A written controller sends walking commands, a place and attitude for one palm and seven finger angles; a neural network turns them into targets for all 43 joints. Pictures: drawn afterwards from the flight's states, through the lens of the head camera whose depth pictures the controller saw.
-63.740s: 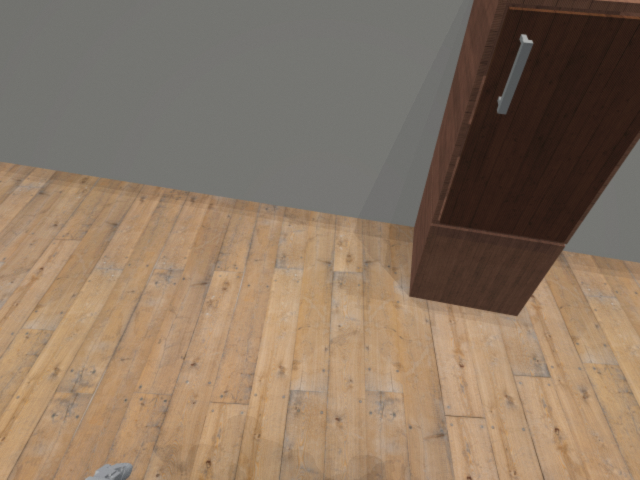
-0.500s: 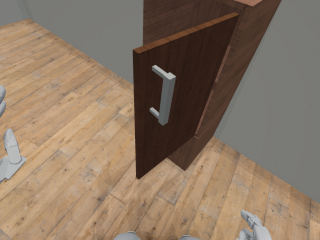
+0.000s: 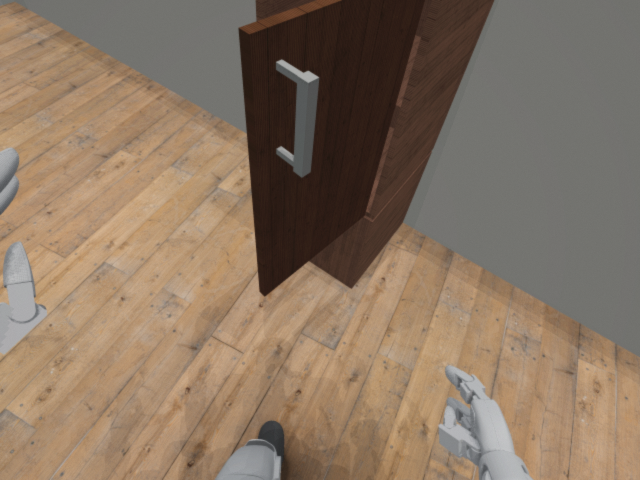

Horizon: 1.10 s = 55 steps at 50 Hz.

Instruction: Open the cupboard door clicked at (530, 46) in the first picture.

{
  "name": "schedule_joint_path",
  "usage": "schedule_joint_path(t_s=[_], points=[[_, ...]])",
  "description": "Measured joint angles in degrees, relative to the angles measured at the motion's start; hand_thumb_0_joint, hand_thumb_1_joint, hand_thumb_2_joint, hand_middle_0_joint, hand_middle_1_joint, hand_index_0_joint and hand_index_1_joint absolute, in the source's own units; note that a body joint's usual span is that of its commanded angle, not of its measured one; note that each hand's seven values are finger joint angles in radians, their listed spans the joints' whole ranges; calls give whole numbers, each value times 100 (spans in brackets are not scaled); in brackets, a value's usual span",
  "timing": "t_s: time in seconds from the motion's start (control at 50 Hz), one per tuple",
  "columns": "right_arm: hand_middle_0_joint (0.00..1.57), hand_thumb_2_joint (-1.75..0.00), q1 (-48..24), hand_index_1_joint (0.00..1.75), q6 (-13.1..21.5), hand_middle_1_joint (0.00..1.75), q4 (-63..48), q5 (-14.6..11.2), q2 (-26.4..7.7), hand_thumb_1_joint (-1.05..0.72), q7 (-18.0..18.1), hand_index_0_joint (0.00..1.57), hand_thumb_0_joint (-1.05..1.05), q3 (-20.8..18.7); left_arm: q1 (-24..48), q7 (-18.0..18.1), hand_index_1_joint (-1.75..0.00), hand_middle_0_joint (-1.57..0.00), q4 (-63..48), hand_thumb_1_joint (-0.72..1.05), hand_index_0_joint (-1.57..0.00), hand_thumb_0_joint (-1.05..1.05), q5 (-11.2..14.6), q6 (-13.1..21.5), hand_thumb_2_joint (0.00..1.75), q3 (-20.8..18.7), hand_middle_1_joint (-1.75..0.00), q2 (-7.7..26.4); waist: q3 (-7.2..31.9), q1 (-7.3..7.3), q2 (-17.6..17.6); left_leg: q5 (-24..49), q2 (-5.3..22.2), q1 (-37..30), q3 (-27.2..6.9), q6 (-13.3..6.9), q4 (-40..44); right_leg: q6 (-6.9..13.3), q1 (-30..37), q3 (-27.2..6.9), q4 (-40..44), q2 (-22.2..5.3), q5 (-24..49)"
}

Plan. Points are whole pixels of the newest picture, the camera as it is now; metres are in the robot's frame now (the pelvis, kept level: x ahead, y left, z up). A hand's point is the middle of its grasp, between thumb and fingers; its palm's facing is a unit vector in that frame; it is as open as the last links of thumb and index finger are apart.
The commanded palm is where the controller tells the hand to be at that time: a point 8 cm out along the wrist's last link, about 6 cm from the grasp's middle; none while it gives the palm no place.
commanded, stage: stop stepping back and stand still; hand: left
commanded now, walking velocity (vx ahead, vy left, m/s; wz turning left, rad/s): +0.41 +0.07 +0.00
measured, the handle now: (294, 122) +0.53 +0.09 +0.14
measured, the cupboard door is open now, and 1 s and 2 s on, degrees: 82 82 82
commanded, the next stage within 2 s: let the arm hang, fingers relaxed in 1.66 s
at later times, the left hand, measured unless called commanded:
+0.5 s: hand out of the picture +0.11 +0.24 +0.20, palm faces +0.38 -0.76 -0.53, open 7.4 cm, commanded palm +0.08 +0.29 +0.19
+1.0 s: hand out of the picture +0.13 +0.29 +0.19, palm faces +0.42 -0.74 -0.53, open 7.4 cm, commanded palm +0.07 +0.32 +0.19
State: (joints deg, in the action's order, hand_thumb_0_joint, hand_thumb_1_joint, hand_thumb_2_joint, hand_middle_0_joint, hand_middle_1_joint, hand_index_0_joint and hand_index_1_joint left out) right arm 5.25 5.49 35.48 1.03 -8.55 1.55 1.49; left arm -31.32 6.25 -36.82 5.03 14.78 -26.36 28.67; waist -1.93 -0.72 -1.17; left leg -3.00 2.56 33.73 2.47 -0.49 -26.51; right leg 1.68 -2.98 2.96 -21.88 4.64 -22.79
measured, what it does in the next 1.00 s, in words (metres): steps on the spot: left foot, then left foot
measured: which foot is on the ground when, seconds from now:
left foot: up 0.00-0.12, down 0.14-0.40, up 0.42-0.66, down 0.68-1.00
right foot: down 0.00-1.00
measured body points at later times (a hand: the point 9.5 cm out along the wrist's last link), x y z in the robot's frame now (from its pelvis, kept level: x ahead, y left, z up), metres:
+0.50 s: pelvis -0.06 -0.01 +0.01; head -0.07 +0.00 +0.46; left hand +0.09 +0.28 +0.23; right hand +0.07 -0.25 -0.08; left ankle -0.03 +0.11 -0.67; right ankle -0.10 -0.10 -0.72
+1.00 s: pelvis -0.07 +0.02 +0.01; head -0.04 +0.03 +0.46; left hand +0.10 +0.32 +0.22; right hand +0.13 -0.18 -0.07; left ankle -0.05 +0.15 -0.72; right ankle -0.10 -0.10 -0.72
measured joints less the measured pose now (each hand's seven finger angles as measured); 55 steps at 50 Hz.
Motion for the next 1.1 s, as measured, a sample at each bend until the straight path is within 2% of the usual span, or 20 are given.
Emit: schedule_joint_path(t_s=[0.04,0.08,0.12,0.16,0.22,0.26,0.32,0.36,0.4,0.44,0.48,0.52,0.58,0.64,0.68,0.72,0.76,0.84,0.96,1.1], points=[[20,-90,304,30,-120,30,122,-81,-57,-90,36,20,1,-9,-331,-37,-30,-22,-99,89,-21,1,-21,32,90,-72,-30,79,174,-106,-110,-902,-198,96,-154,106,-1324,29,-22,-123,-210,-113,-74],[20,-90,673,30,-221,30,162,-146,-128,-90,75,20,1,-5,-642,-35,-30,-22,-109,88,-21,1,-69,-9,90,-217,-30,65,460,-167,-240,-1087,-298,-167,-77,95,-1837,15,-37,-267,-359,-248,-166],[20,-90,974,30,-231,30,178,-184,-279,-90,160,20,1,-36,-631,20,-30,-22,136,88,-21,1,-108,-87,90,-230,-30,-63,670,-145,-189,-929,-293,-744,-2,54,-1458,-26,-18,-301,-502,-307,-273],[20,-90,1113,30,-181,30,267,-212,-449,-90,257,20,1,-131,-241,103,-30,-22,625,88,-21,1,-147,-196,90,-115,-30,-261,745,-44,-76,-1236,-400,-1171,-33,-160,-890,-102,-90,-224,-813,-385,-450],[20,-90,1000,30,-185,30,402,-248,-547,-90,325,20,1,-189,516,218,-30,-21,1501,89,-21,1,-189,-445,90,68,-30,-593,527,-2,-61,-992,-517,-1302,51,-281,-763,-292,-275,-272,-1365,-532,-153],[20,-90,916,30,-109,30,362,-206,-501,-90,302,20,1,-182,710,236,-30,-21,1725,89,-21,1,-188,-619,90,162,-30,-698,415,123,-56,-815,-507,-1345,47,-276,-599,-310,-463,-376,-1676,-484,-282],[20,-90,851,30,72,30,201,-138,-300,-90,232,20,1,-115,568,195,-30,-21,1365,89,-20,1,-225,-676,90,297,-30,-651,264,296,-210,-485,-503,-1375,17,-218,-229,-204,-621,-413,-1478,-428,-461],[20,-90,841,30,153,30,49,-103,-197,-90,176,20,1,-65,223,150,-30,-21,897,89,-20,2,-254,-569,90,344,-30,-570,181,388,-233,-311,-453,-1313,-38,-144,-84,-67,-633,-297,-1100,-374,-120],[20,-90,884,30,141,30,-58,-62,-152,-90,136,20,1,-71,-187,80,-30,-21,498,89,-20,2,-288,-423,90,359,-30,-425,136,470,-108,-612,-382,-1151,-208,-48,-244,53,-621,-126,-896,-273,202],[20,-90,965,30,46,30,-16,-50,-133,-90,107,20,1,-116,-576,47,-30,-21,217,89,-21,1,-302,-264,90,263,-30,-223,231,330,-84,-1371,-389,-762,-291,74,-1258,174,-676,-101,-812,-237,268],[20,-90,1053,30,-42,30,165,-46,-170,-90,118,20,1,-164,-776,64,-30,-22,178,89,-21,1,-295,-109,90,107,-30,-177,415,92,-108,-1579,-421,-389,-295,143,-2581,197,-708,-201,-675,-257,355],[20,-90,1142,30,-72,30,308,-48,-246,-90,165,20,1,-195,-714,125,-30,-22,439,88,-21,1,-303,20,90,-46,-30,-260,573,-78,-108,-1529,-353,-322,-201,151,-3088,160,-668,-293,-481,-318,472],[20,-90,1226,30,-20,30,401,-79,-400,-90,265,20,1,-248,-151,243,-30,-22,1175,88,-21,1,-348,24,90,-75,-30,-490,643,-139,-25,-1483,-168,-681,-25,58,-2448,57,-592,-249,-386,-464,506],[20,-90,1194,30,63,30,454,-88,-585,-90,351,20,1,-305,474,344,-30,-21,1786,89,-21,1,-369,-167,90,164,-30,-825,557,-109,133,-1397,-49,-1332,85,-59,-1231,-55,-573,-82,-607,-577,327],[20,-90,1114,30,107,30,428,-81,-689,-90,357,20,1,-339,603,350,-30,-21,1822,89,-20,1,-352,-313,90,367,-30,-1022,473,-67,264,-1135,15,-1805,33,-75,-468,-130,-626,17,-882,-559,142],[20,-90,891,30,88,30,431,-93,-584,-90,343,20,1,-357,593,315,-30,-21,1679,89,-20,1,-354,-406,90,497,-30,-1066,280,-33,70,-1263,-99,-1886,96,80,-451,-209,-694,-56,-1163,-694,147],[20,-90,705,30,99,30,276,-110,-432,-90,287,20,1,-298,433,261,-30,-21,1380,89,-20,1,-382,-434,90,530,-30,-998,106,-25,-110,-1311,-122,-1905,204,98,-538,-243,-738,-178,-1312,-729,128],[20,-90,505,30,285,30,-101,-99,-124,-90,162,20,1,-148,143,188,-30,-21,684,89,-21,2,-413,-349,90,351,-30,-555,-114,39,-251,-1264,-69,-1843,240,97,-543,-211,-758,-181,-1229,-686,6],[20,-90,330,30,209,30,-214,-132,-21,-90,20,20,1,-12,-75,205,-30,-21,416,89,-21,1,-306,-38,90,-73,-30,-245,-195,45,87,-1140,141,-1679,133,150,-500,-165,-693,-88,-690,-458,401],[20,-90,485,30,-34,30,-42,-157,-178,-90,120,20,1,-81,-186,123,-30,-21,1102,89,-21,1,-239,-291,90,141,-30,-549,-37,38,221,-948,83,-1738,191,87,-264,-231,-682,-135,-528,-511,569]])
